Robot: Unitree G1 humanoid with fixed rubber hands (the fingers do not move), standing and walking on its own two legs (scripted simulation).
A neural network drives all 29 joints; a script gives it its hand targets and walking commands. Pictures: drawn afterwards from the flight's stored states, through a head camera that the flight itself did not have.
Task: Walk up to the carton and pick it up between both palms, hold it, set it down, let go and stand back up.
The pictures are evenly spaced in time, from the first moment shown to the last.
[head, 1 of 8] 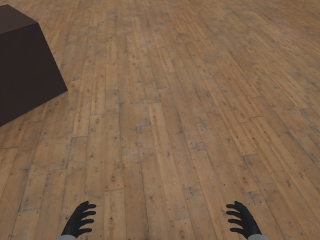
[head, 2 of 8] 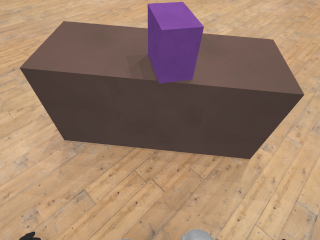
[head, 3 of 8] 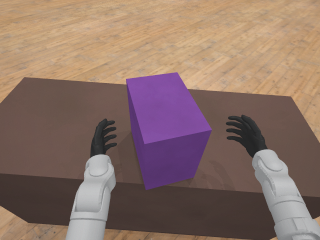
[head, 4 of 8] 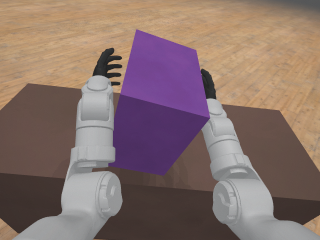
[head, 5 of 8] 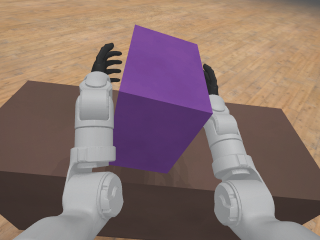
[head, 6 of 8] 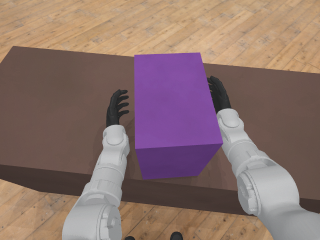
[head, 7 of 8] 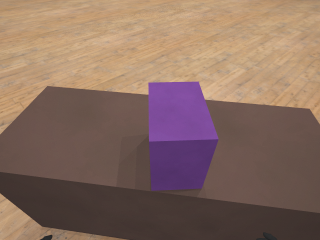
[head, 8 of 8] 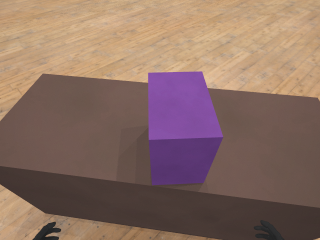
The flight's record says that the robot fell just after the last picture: no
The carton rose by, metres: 0.18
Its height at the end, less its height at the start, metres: +0.00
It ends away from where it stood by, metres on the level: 0.01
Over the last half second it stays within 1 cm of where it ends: yes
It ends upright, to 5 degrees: yes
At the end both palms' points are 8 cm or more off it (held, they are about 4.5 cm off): yes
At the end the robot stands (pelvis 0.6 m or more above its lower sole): yes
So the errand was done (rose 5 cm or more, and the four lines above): yes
